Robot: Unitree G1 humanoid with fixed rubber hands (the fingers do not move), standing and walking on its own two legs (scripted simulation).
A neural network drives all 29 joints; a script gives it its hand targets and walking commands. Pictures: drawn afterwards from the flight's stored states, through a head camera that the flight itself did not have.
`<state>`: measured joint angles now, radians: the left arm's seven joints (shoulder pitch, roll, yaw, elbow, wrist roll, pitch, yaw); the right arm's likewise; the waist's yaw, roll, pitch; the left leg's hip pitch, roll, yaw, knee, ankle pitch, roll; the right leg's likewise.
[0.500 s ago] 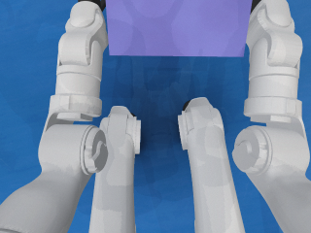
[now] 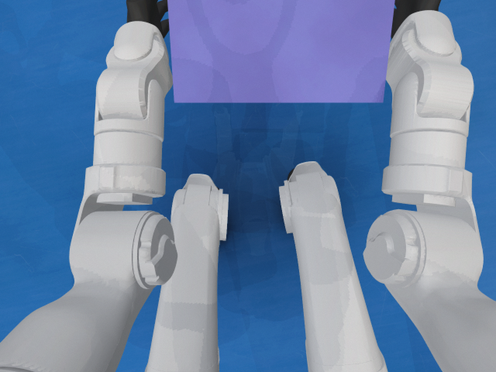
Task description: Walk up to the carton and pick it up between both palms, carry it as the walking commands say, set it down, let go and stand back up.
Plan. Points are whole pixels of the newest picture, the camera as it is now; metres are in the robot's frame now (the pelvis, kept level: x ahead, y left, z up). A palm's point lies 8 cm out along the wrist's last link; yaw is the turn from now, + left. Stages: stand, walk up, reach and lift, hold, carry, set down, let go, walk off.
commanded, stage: reach and lift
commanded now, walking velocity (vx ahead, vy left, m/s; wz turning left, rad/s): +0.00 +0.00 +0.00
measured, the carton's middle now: (275, 23) +0.54 -0.06 -0.17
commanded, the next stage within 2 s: none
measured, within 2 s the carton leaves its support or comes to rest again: neither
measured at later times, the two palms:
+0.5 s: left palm (107, 12) +0.51 +0.11 -0.03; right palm out of the picture +0.49 -0.19 -0.02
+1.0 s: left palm out of the picture +0.50 +0.11 +0.06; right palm out of the picture +0.49 -0.19 +0.08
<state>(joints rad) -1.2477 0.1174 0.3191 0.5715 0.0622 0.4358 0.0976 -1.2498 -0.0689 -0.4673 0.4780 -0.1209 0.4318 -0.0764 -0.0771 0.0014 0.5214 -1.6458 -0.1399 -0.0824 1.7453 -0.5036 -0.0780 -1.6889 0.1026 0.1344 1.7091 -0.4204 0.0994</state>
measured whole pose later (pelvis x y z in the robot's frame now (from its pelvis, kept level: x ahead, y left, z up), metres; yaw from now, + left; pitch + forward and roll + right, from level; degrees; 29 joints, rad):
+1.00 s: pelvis +0.10 +0.00 +0.14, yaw -1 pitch +35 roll +0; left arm -0.64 -0.07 0.36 0.66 0.21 0.29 0.03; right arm -0.67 0.12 -0.47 0.59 -0.26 0.29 -0.02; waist -0.06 0.01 -0.20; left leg -1.34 -0.11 -0.14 1.19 -0.46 -0.05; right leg -1.38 0.09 0.14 1.17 -0.39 0.06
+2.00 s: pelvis +0.13 +0.00 +0.24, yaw -2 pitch +14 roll +0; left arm -0.37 -0.12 0.27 0.57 0.22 0.39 0.02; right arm -0.38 0.17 -0.39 0.47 -0.26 0.39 -0.02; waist -0.06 0.00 -0.11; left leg -0.57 -0.07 -0.15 0.60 -0.27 -0.02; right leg -0.62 0.05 0.17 0.58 -0.21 0.04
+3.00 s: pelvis +0.13 +0.00 +0.26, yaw -2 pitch -5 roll +0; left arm -0.28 -0.12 0.21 0.35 0.22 0.73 0.00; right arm -0.32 0.16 -0.30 0.30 -0.28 0.73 -0.02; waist -0.02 0.00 0.00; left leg -0.09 -0.04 -0.14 0.41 -0.22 -0.01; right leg -0.14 0.04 0.16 0.40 -0.17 0.03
